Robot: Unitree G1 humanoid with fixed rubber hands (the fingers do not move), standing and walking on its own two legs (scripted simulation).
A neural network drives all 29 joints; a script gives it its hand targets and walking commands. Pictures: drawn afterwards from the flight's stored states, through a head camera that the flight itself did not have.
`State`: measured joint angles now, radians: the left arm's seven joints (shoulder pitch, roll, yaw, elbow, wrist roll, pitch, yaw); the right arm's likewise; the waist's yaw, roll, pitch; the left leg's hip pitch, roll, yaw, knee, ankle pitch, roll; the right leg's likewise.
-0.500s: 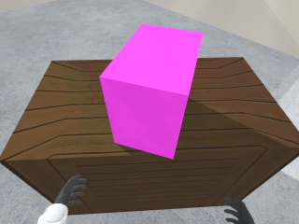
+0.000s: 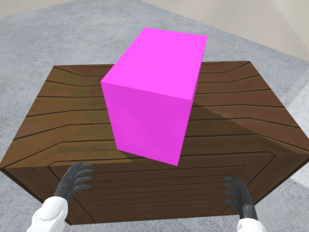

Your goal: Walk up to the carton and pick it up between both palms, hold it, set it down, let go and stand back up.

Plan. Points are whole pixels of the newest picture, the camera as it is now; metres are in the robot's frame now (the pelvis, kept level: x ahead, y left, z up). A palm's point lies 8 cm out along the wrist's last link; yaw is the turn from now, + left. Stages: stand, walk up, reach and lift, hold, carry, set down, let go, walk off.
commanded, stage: reach and lift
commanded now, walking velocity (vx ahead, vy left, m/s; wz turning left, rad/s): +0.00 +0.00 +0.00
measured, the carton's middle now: (160, 94) +0.50 +0.01 +0.07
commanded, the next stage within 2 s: none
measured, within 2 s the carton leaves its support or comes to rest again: neither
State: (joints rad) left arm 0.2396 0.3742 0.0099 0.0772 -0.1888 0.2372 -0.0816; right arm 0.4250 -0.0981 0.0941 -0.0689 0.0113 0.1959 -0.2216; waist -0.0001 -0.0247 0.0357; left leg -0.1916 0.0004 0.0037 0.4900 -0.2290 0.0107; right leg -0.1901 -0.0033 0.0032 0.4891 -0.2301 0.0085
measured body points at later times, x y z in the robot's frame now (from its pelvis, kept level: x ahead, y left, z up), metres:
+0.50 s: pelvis +0.02 +0.01 +0.00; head +0.02 +0.02 +0.45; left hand +0.25 +0.24 +0.04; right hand +0.22 -0.17 +0.04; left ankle +0.03 +0.12 -0.74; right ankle +0.03 -0.12 -0.74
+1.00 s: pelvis +0.02 +0.01 +0.00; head +0.02 +0.02 +0.45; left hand +0.31 +0.24 +0.10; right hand +0.28 -0.17 +0.09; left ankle +0.03 +0.12 -0.74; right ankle +0.03 -0.12 -0.74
